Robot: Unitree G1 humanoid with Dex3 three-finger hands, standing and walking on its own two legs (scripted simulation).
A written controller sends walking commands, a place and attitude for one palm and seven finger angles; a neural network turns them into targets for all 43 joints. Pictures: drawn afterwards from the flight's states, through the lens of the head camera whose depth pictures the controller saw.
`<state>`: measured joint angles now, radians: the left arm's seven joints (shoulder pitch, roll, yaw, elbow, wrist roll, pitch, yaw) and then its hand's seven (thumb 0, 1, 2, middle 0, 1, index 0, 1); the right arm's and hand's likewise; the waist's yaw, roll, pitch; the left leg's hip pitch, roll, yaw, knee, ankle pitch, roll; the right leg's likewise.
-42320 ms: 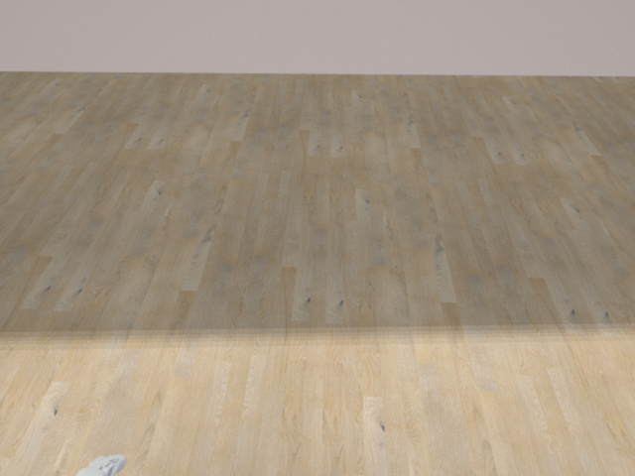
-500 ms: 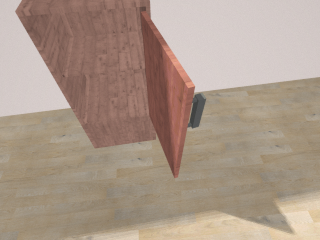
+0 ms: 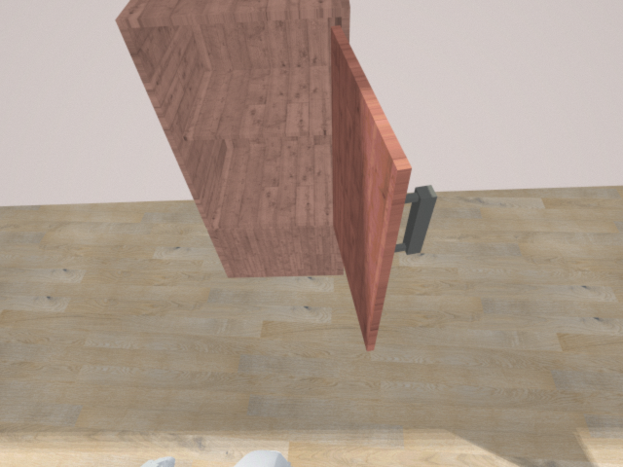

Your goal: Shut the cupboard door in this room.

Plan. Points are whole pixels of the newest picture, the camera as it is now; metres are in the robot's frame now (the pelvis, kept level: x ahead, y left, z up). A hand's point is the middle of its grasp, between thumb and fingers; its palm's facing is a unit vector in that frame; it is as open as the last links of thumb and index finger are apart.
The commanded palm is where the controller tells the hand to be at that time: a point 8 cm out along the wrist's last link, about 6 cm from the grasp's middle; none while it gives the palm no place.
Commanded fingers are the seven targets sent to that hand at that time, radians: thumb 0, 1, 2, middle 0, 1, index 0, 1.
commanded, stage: turn or walk to find it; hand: left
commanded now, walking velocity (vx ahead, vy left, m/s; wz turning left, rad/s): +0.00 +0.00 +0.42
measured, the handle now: (405, 224) +0.48 -0.12 -0.01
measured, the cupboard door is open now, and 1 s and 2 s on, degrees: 100 100 100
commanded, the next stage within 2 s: stand and wait in 0.10 s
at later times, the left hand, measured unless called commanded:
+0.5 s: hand out of the picture +0.02 +0.24 -0.16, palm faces +0.14 -0.97 -0.17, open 7.4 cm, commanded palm none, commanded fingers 0.00 0.90 0.90 -0.20 -0.30 -0.20 -0.30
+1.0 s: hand (218, 392) +0.25 +0.18 -0.16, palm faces +0.14 -0.96 -0.23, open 7.2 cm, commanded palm none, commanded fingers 0.00 0.90 0.90 -0.20 -0.30 -0.20 -0.30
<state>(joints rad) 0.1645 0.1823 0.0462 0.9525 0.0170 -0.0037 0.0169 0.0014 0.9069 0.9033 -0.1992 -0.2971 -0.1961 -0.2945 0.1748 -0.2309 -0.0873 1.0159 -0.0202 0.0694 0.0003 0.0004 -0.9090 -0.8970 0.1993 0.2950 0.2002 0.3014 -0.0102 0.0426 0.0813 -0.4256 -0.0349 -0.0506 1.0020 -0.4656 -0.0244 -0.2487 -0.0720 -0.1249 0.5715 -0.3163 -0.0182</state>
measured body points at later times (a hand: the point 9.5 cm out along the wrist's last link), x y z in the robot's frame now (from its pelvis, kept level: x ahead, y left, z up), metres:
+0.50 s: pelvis +0.04 +0.04 +0.01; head +0.05 +0.06 +0.46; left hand +0.01 +0.29 -0.15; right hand +0.08 -0.19 -0.13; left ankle -0.03 +0.14 -0.73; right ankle +0.05 -0.09 -0.66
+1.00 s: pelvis +0.23 -0.01 +0.01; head +0.26 -0.02 +0.46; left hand +0.24 +0.23 -0.14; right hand +0.28 -0.24 -0.16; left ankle +0.25 +0.15 -0.66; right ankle +0.23 -0.09 -0.73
